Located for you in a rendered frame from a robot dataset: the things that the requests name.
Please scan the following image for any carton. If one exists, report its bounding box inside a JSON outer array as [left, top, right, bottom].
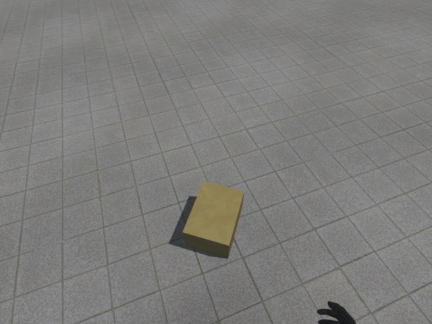
[[182, 182, 244, 259]]

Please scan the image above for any robot right hand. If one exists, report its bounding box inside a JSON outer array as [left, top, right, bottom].
[[317, 301, 356, 324]]

